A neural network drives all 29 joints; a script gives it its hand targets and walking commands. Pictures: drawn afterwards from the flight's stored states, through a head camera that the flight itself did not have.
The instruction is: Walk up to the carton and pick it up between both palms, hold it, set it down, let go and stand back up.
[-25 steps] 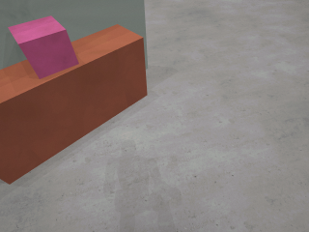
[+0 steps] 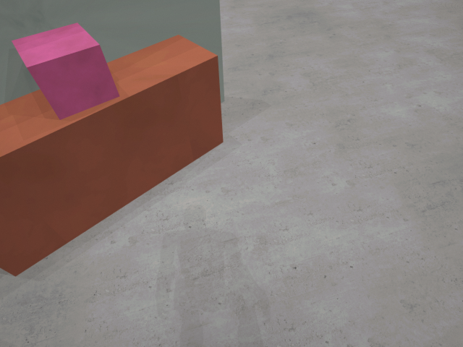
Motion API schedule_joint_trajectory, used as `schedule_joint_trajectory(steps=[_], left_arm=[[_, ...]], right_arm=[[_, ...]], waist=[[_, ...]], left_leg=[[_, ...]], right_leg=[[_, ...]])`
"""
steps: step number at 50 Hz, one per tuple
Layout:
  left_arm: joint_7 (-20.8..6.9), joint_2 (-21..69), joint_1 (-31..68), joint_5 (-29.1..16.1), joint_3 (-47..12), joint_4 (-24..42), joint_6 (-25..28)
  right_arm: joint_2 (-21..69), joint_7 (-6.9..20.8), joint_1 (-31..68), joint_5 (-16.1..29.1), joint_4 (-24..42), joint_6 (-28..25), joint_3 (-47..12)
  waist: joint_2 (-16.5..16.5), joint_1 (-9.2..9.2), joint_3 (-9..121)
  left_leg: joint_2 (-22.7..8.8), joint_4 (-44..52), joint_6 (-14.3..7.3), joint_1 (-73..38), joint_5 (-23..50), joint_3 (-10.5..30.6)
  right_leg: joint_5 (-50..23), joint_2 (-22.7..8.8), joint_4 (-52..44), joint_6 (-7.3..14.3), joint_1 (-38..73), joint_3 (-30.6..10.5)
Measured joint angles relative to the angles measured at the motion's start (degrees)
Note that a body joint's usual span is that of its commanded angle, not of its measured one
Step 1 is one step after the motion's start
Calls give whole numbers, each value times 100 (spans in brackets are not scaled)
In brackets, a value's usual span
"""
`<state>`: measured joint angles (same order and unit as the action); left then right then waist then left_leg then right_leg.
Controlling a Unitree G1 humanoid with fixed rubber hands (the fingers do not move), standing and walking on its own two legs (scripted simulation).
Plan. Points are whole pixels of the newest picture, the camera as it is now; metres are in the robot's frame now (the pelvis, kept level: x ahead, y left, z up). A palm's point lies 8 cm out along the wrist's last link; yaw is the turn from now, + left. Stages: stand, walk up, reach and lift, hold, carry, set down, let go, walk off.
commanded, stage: stand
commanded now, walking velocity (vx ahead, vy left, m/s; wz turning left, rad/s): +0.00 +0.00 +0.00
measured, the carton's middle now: (68, 70) +1.06 +0.67 -0.09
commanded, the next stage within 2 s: walk up in 0.26 s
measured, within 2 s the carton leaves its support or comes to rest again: neither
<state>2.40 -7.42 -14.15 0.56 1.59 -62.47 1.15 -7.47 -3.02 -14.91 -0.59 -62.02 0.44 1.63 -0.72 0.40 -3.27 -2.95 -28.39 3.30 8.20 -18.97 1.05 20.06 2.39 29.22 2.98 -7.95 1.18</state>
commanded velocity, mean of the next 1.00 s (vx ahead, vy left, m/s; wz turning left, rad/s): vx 0.00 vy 0.00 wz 0.00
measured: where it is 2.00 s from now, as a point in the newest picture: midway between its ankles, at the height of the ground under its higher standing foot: (175, 278)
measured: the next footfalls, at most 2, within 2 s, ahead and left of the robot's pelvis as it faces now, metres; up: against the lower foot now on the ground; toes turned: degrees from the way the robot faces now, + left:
left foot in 0.82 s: +0.19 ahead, +0.25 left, +0.00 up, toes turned +24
right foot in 1.26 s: +0.41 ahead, +0.08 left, +0.00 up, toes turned +24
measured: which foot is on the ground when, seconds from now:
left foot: down 0.00-0.46, up 0.48-0.80, down 0.82-1.00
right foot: down 0.00-0.82, up 0.84-1.00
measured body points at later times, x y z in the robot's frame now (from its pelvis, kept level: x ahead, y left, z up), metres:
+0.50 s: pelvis +0.00 +0.00 +0.00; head +0.02 +0.00 +0.45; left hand -0.01 +0.21 -0.16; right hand -0.02 -0.20 -0.17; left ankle -0.05 +0.15 -0.72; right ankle -0.05 -0.09 -0.73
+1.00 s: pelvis +0.11 +0.12 -0.03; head +0.12 +0.15 +0.42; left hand +0.08 +0.39 -0.17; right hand +0.26 -0.10 -0.15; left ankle +0.15 +0.24 -0.73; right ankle +0.11 -0.02 -0.66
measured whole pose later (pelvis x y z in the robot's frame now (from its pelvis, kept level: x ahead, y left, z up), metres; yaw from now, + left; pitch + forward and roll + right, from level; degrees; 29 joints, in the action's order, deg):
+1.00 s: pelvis +0.11 +0.12 -0.03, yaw +24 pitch -5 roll +1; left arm -1.7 -17.1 -16.4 2.1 0.6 -46.8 1.7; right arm -11.2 -0.6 -16.7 -1.0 -49.1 -0.8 2.0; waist 4.8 -1.2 -8.0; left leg 3.2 -42.4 -3.4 22.4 -15.2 -2.1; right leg 30.6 -4.5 73.2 1.2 -22.4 0.6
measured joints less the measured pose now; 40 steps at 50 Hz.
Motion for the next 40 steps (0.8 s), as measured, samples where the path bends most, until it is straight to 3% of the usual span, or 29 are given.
schedule_joint_trajectory(steps=[23, 27, 31, 36, 40], left_arm=[[52, 167, -225, 9, -41, -398, -26], [102, 95, -316, 217, 132, 87, 116], [147, -111, -504, 291, 184, 361, 271], [83, -415, -737, 405, 184, 478, 375], [17, -667, -865, 473, 172, 612, 269]], right_arm=[[166, -25, -45, -6, -615, 45, -67], [-19, 166, -225, -269, -356, 145, 55], [-378, 340, -162, -336, -73, 171, 168], [-668, 471, 126, -344, 370, 99, 216], [-699, 578, 249, -314, 751, -61, 207]], waist=[[28, -22, -82], [-72, -82, -124], [-148, 5, -201], [-57, 21, -375], [179, 77, -438]], left_leg=[[-20, 233, 1, -312, 64, -24], [44, -2057, -252, 681, -818, -4], [-110, -3235, -156, 1563, -443, -93], [-393, -2411, -103, 2024, -11, -105], [-374, -1397, -392, 1896, 433, -419]], right_leg=[[-80, 1, -267, -12, 328, 11], [68, -100, -201, -50, 424, 457], [168, -220, -318, -161, 720, 833], [402, -414, -405, -363, 1200, 1244], [996, -778, 129, -532, 1398, 1526]])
